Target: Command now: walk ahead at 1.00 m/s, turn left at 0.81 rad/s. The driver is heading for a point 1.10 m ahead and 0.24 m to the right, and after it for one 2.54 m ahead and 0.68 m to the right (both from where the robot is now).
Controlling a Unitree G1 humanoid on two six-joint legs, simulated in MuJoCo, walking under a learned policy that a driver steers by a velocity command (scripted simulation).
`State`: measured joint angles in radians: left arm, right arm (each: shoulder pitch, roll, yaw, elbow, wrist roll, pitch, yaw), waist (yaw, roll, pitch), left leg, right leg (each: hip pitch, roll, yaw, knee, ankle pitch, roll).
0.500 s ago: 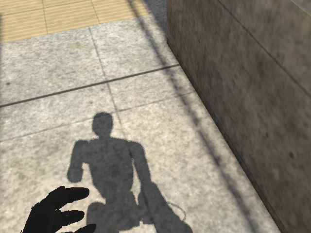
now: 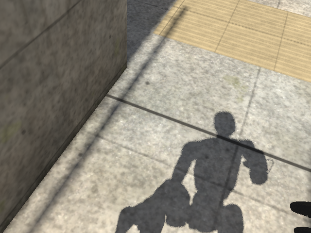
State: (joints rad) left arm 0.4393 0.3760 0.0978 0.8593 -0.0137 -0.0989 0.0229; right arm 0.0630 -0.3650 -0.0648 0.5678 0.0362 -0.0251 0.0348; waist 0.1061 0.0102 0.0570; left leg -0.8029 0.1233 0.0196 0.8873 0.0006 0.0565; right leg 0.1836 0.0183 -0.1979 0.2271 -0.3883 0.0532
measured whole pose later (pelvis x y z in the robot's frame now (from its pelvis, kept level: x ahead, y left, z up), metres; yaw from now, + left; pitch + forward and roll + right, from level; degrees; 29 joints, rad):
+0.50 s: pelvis +0.47 +0.03 +0.00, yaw -7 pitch -2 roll +1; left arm 0.12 0.31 0.03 0.75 -0.05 -0.08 -0.07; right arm 0.46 -0.27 -0.02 0.86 -0.04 -0.10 -0.03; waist -0.06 -0.03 0.05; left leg 0.28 -0.07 0.24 0.17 -0.43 0.03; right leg -0.81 -0.07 -0.04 0.76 0.23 -0.05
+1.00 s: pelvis +0.94 -0.06 +0.00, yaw -37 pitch +2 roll +1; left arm 0.44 0.27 0.09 0.74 -0.05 -0.05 0.00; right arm -0.04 -0.28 -0.03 0.55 0.03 -0.14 -0.01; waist 0.11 0.02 0.02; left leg -0.50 0.02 -0.15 0.45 0.00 -0.05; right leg 0.02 0.15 0.37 0.53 -0.52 -0.11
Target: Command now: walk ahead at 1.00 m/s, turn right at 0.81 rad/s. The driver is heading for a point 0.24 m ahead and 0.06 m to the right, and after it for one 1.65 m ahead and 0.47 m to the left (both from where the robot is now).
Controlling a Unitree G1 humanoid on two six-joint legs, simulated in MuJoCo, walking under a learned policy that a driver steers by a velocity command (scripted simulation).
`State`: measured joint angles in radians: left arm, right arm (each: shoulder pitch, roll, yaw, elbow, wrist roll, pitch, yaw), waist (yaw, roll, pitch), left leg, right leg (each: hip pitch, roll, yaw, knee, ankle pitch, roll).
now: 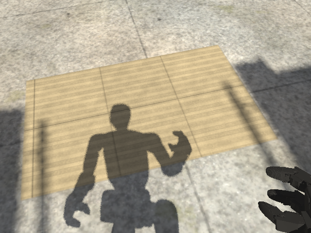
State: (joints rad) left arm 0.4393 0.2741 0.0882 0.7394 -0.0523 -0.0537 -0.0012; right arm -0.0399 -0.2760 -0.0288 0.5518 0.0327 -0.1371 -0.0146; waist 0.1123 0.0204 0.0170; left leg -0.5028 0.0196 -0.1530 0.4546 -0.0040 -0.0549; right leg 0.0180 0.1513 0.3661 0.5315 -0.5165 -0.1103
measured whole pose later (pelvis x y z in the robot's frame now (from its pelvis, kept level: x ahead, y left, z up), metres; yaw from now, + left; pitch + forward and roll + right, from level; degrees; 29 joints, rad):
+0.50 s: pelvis +0.41 +0.00 +0.01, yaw +9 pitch +0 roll -1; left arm 0.15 0.22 0.03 0.62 -0.01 -0.11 -0.01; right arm 0.44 -0.25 -0.02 0.85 0.05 -0.07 -0.02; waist -0.06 0.04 -0.03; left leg -0.37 0.01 -0.08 1.28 -0.36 0.05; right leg -0.30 -0.02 -0.01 0.59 -0.28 0.02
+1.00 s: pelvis +0.81 +0.17 +0.01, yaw +36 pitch -2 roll +0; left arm 0.10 0.25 0.00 0.65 -0.01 -0.14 -0.01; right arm 0.39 -0.28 -0.05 0.73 0.00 -0.06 0.04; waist -0.04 -0.01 0.08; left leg -0.27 -0.18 -0.01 0.55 -0.24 0.16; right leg -0.53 -0.07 0.15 1.23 -0.31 -0.01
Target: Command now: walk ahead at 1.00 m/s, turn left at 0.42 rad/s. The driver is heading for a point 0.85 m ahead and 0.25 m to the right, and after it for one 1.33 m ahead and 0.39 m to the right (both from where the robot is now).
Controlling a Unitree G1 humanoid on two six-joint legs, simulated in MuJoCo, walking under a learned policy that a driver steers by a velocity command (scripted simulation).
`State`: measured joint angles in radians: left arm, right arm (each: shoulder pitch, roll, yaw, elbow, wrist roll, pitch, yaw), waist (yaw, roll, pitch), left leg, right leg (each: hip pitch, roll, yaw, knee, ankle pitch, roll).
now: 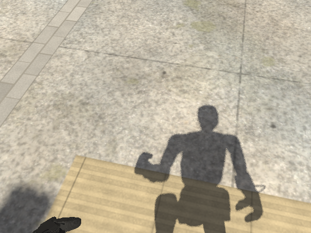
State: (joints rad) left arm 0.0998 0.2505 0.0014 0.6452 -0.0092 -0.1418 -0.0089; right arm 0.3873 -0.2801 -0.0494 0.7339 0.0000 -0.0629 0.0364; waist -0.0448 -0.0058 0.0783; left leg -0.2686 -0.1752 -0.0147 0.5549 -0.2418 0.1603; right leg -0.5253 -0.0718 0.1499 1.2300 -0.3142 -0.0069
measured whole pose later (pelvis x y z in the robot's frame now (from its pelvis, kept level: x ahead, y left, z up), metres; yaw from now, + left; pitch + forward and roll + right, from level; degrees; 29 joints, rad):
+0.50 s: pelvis +0.39 -0.10 +0.00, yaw -15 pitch +1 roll +0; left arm 0.23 0.31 0.05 0.65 0.00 -0.04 -0.03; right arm 0.10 -0.30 -0.01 0.61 -0.03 -0.05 -0.02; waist 0.04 0.00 0.12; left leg -0.61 -0.01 -0.17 1.18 -0.42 -0.05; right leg -0.40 0.20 0.10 0.44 -0.03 -0.12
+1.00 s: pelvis +0.56 -0.07 +0.01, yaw -38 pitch +0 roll +0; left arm 0.19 0.36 0.07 0.64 -0.02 0.07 0.04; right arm 0.12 -0.27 -0.03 0.65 -0.02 -0.02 -0.01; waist -0.01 -0.03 0.06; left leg -0.33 -0.06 -0.10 0.47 -0.14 0.02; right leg -0.47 0.13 0.20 1.18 -0.47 0.08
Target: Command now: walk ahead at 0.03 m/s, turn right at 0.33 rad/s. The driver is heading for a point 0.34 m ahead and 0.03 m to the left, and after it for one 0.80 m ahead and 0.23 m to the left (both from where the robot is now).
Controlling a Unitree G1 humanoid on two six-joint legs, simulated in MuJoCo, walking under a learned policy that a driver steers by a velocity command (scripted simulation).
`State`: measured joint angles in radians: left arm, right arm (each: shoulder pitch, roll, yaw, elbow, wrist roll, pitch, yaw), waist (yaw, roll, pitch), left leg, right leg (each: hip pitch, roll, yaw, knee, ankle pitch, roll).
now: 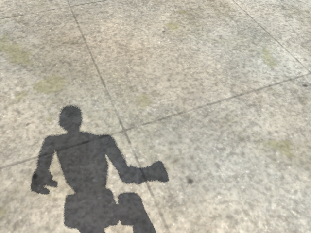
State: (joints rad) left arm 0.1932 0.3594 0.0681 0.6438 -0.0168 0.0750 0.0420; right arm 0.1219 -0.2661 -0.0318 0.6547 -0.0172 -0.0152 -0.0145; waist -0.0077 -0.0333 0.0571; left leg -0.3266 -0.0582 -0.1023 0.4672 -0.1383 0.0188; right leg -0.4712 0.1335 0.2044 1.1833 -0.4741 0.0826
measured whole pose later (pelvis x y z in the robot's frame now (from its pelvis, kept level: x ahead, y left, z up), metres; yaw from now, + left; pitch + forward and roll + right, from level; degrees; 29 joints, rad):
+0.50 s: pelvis +0.09 -0.02 +0.01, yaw +0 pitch +2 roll +2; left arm 0.47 0.26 0.02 0.80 0.01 -0.08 0.00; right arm 0.20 -0.32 -0.07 0.68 0.03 -0.06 0.02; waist 0.07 0.02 -0.04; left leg -0.72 0.04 -0.04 0.93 -0.03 -0.02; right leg 0.03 -0.02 0.03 0.23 -0.30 -0.02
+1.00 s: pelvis +0.33 +0.06 +0.00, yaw +25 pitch +3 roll +0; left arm 0.12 0.33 0.02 0.62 0.03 -0.05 0.04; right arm 0.21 -0.33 -0.07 0.63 0.01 0.01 -0.01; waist -0.03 -0.02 0.07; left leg -0.38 -0.17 -0.16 0.46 -0.11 0.09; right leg -0.72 -0.02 0.18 0.99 -0.28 0.10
